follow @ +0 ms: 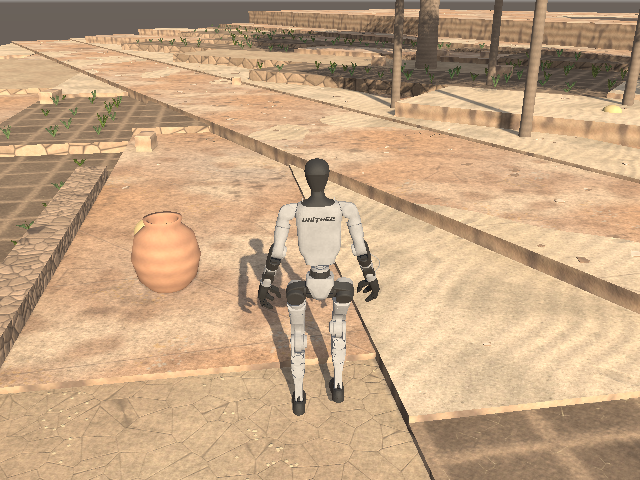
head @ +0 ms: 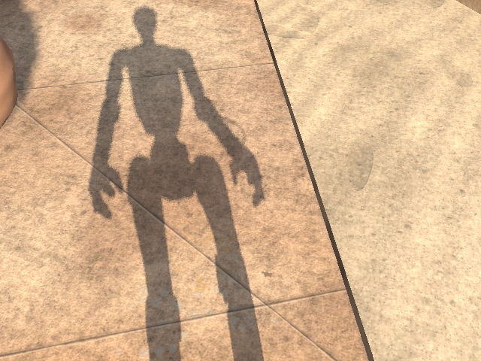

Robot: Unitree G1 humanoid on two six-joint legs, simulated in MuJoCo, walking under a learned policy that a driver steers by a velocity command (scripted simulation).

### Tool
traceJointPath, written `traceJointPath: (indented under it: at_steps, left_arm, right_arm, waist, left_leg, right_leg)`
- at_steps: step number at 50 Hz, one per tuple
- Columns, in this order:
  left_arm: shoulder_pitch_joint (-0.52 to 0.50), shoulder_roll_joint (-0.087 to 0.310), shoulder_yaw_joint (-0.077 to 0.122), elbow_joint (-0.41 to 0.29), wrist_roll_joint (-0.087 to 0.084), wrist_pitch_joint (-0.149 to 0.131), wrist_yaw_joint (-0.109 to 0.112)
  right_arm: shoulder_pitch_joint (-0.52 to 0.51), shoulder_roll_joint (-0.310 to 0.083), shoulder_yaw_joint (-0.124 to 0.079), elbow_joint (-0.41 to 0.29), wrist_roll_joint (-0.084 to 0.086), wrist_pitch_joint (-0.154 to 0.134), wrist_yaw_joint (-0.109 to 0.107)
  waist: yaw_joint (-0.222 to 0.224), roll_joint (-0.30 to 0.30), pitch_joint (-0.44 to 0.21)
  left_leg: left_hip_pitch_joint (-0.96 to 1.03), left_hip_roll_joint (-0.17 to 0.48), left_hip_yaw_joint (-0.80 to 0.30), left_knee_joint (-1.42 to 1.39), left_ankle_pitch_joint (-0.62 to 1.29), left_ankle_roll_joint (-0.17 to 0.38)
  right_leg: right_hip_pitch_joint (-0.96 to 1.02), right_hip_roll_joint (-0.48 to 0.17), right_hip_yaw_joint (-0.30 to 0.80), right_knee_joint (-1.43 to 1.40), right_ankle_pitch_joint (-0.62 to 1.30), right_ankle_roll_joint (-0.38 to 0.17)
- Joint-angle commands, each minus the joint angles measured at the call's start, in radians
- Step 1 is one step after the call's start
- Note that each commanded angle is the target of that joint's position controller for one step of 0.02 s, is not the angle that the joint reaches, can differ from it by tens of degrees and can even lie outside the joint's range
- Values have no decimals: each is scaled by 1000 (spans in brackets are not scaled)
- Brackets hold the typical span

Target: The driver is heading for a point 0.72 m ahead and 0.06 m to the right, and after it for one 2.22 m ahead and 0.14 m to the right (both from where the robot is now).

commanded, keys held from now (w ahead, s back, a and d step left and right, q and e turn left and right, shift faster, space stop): e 0.36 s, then q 0.20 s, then w+q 0.16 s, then q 0.28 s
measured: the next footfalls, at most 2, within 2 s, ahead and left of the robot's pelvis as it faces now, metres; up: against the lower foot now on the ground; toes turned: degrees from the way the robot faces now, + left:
right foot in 0.20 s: +0.01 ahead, -0.11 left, +0.00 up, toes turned -8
left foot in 0.66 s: +0.04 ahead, +0.06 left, +0.00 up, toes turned -12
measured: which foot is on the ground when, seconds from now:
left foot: down 0.00-0.20, up 0.22-0.64, down 0.66-1.00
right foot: up 0.00-0.18, down 0.20-0.68, up 0.70-1.00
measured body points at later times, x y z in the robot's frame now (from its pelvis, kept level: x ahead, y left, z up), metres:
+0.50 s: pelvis -0.01 -0.04 +0.00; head +0.01 -0.06 +0.45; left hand +0.16 +0.20 -0.10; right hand +0.00 -0.32 -0.14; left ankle +0.03 +0.10 -0.69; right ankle -0.03 -0.11 -0.74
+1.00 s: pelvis +0.06 -0.04 +0.00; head +0.10 -0.03 +0.45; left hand +0.23 +0.22 -0.11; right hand +0.05 -0.32 -0.13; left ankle +0.00 +0.07 -0.74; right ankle +0.12 -0.16 -0.70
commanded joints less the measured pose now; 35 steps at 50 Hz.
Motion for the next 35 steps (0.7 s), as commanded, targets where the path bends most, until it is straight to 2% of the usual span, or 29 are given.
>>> traceJointPath:
  at_steps: [1,4,6,8,9,10,11,12,13,14,15,16,17,18,20,25,26,28,30,31,32,33,34,35]
  left_arm:
    - [32,69,27,-45,7,5,-2]
    - [-46,42,14,-85,-6,11,-20]
    - [-62,52,14,-106,-15,14,-26]
    - [-41,60,17,-111,-16,10,-27]
    - [-15,57,17,-107,-11,2,-23]
    - [-3,86,24,-106,0,-10,-14]
    - [25,204,49,-117,11,-25,-6]
    - [110,295,74,-99,-5,-28,-11]
    - [156,202,48,-72,-23,-30,-9]
    - [111,255,67,-98,-16,-22,1]
    - [14,193,54,-112,-8,-9,5]
    - [-57,156,42,-128,-18,-3,12]
    - [-74,133,33,-132,-8,3,9]
    - [-47,149,38,-130,-15,0,11]
    - [-35,137,33,-120,-15,-11,12]
    - [-37,63,-13,-80,11,-32,27]
    - [-39,71,-17,-70,16,-33,28]
    - [-45,119,-9,-56,16,-30,32]
    - [-35,164,6,-45,7,-23,34]
    - [-38,169,9,-43,4,-18,35]
    - [-46,157,7,-44,4,-17,35]
    - [-64,134,2,-50,6,-22,34]
    - [-115,96,-6,-76,9,-31,31]
    - [-207,62,-16,-131,-2,-44,22]
  right_arm:
    - [-52,-128,-29,-67,3,-20,-11]
    - [4,-156,-43,-47,3,-14,-4]
    - [17,-191,-57,-39,-1,-10,7]
    - [5,-211,-68,-36,3,-7,16]
    - [-7,-215,-71,-35,9,-5,18]
    - [23,-207,-72,-24,8,-9,21]
    - [53,-149,-60,-53,-3,-7,27]
    - [-54,-101,-41,-114,6,11,9]
    - [-50,-128,-50,-80,-14,27,17]
    - [-22,-85,-33,-104,12,24,11]
    - [-64,-137,-43,-92,14,17,11]
    - [-79,-165,-55,-92,4,14,16]
    - [-52,-167,-55,-71,2,11,26]
    - [-43,-164,-58,-77,2,14,33]
    - [3,-131,-49,-54,7,17,38]
    - [-12,-87,-26,-29,10,28,35]
    - [-12,-87,-25,-20,13,29,35]
    - [-15,-113,-30,-16,19,27,33]
    - [0,-117,-28,-12,10,13,37]
    - [3,-111,-26,-11,3,3,42]
    - [13,-101,-24,-6,-2,-7,46]
    - [48,-97,-23,5,-4,-18,48]
    - [127,-117,-26,26,-10,-31,46]
    - [209,-205,-52,52,12,-39,48]
  waist:
    - [7,155,-13]
    - [-50,192,-38]
    - [-65,215,-53]
    - [-48,207,-57]
    - [-20,182,-60]
    - [-7,104,-69]
    - [-21,-144,-87]
    - [38,-259,-70]
    - [7,8,-36]
    - [24,-190,-100]
    - [-3,-100,-12]
    - [-20,-115,9]
    - [-31,-90,-13]
    - [-27,-71,-29]
    - [-30,-42,-63]
    - [-5,-82,-49]
    - [0,-89,-38]
    - [1,-91,-12]
    - [-2,-80,-14]
    - [-10,-70,10]
    - [-23,-58,41]
    - [-44,-30,70]
    - [-78,60,82]
    - [-110,240,100]
  left_leg:
    - [69,246,-104,-104,545,177]
    - [138,261,-75,-57,560,171]
    - [142,281,-76,-26,574,168]
    - [123,285,-60,29,561,148]
    - [81,269,-25,90,501,113]
    - [4,238,17,189,347,53]
    - [-212,141,100,428,-49,-24]
    - [-371,-14,46,566,-416,-47]
    - [-383,45,-32,684,-373,-47]
    - [-401,10,-35,713,-354,-47]
    - [-420,58,-70,683,-236,-54]
    - [-398,55,-68,652,-175,-54]
    - [-362,39,-50,651,-145,-61]
    - [-365,30,-53,640,-122,-65]
    - [-342,27,-38,593,-99,-70]
    - [-167,39,-36,333,-89,-51]
    - [-120,29,-31,283,-95,-44]
    - [-88,5,-22,227,-112,-29]
    - [-67,-21,7,172,-125,-4]
    - [-46,-30,22,124,-126,13]
    - [-9,-36,16,69,-147,35]
    - [37,-22,-32,12,-186,64]
    - [98,65,-193,-84,-282,111]
    - [140,229,-548,-248,-478,221]
  right_leg:
    - [-57,-36,-12,108,-34,26]
    - [2,-52,-46,-79,-48,34]
    - [68,-43,-76,-173,-59,21]
    - [138,-29,-104,-299,3,3]
    - [214,-19,-111,-430,121,-8]
    - [310,-42,-31,-553,256,-23]
    - [450,-283,298,-614,515,-78]
    - [406,-471,512,-588,876,-263]
    - [455,-389,348,-478,1157,-240]
    - [410,-422,416,-538,893,-320]
    - [350,-330,371,-602,617,-268]
    - [316,-269,324,-609,547,-226]
    - [318,-230,285,-599,605,-206]
    - [343,-228,282,-593,615,-203]
    - [382,-231,245,-593,646,-201]
    - [319,-240,195,-632,514,-186]
    - [295,-240,190,-634,479,-182]
    - [280,-258,206,-612,460,-188]
    - [276,-268,242,-628,156,-193]
    - [243,-269,261,-639,-38,-192]
    - [193,-261,270,-637,-180,-183]
    - [132,-243,261,-600,-239,-168]
    - [40,-190,196,-463,-215,-140]
    - [-135,-15,6,-251,-137,-74]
